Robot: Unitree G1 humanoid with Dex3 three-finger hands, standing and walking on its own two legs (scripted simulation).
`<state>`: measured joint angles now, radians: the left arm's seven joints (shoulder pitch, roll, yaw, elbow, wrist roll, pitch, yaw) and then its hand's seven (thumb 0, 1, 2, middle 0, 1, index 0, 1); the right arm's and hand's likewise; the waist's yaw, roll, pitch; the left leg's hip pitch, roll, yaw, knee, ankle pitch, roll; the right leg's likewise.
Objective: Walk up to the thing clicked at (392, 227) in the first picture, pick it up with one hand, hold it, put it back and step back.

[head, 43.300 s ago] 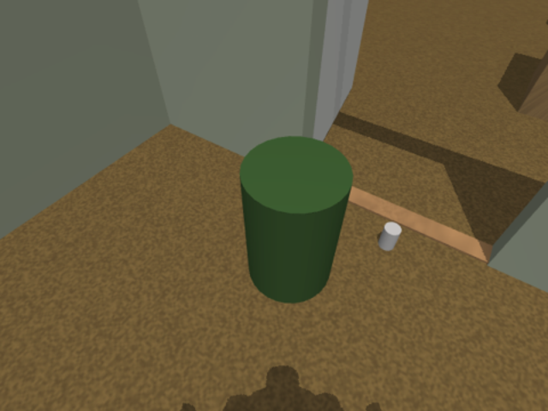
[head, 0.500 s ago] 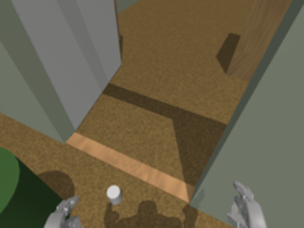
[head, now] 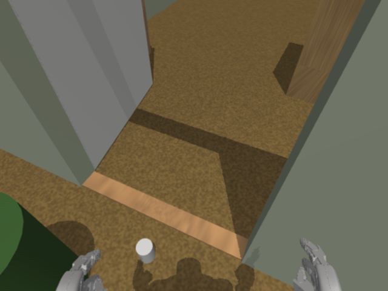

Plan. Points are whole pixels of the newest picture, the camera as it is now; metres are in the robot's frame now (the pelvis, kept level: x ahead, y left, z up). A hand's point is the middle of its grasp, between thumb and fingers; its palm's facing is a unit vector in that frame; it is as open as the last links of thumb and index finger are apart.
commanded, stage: home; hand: left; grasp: from above
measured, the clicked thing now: (146, 251) +0.44 +0.21 -0.66
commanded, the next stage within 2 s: stand in 1.14 s
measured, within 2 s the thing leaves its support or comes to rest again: neither
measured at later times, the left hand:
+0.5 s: hand out of the picture +0.16 +0.18 -0.05, palm faces +0.05 -0.98 -0.20, open 7.4 cm
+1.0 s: hand out of the picture +0.17 +0.18 -0.05, palm faces +0.05 -0.98 -0.20, open 7.4 cm
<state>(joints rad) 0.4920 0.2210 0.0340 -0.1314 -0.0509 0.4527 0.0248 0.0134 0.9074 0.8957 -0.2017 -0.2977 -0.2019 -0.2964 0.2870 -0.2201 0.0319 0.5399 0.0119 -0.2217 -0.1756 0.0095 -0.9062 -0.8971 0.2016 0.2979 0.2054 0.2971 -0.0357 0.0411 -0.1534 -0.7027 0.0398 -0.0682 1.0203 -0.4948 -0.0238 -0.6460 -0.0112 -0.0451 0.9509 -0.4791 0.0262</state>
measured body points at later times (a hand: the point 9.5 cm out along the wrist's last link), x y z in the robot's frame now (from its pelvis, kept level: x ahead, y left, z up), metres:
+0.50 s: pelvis +0.00 +0.00 +0.00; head +0.02 +0.01 +0.45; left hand +0.16 +0.23 -0.03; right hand +0.16 -0.24 -0.06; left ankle +0.01 +0.13 -0.68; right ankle +0.00 -0.14 -0.68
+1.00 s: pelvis +0.00 +0.00 +0.00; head +0.03 +0.01 +0.45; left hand +0.16 +0.23 -0.03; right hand +0.16 -0.24 -0.06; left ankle +0.01 +0.13 -0.68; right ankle +0.00 -0.14 -0.68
